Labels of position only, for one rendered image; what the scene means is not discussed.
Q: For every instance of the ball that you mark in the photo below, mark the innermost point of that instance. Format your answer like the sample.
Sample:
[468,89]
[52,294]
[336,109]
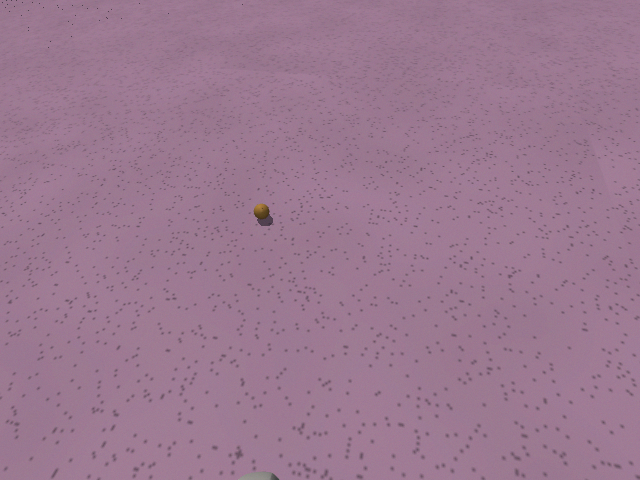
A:
[261,211]

